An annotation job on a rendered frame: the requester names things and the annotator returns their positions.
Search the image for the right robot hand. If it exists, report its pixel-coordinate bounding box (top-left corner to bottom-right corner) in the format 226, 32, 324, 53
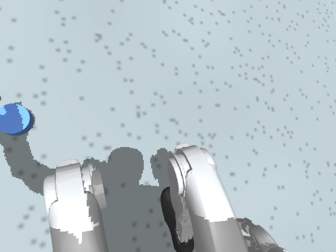
237, 218, 279, 252

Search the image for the right robot foot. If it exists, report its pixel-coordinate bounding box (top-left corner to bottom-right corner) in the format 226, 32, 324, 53
161, 187, 194, 252

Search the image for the tin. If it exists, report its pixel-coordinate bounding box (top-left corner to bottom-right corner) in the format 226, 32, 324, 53
0, 103, 34, 136

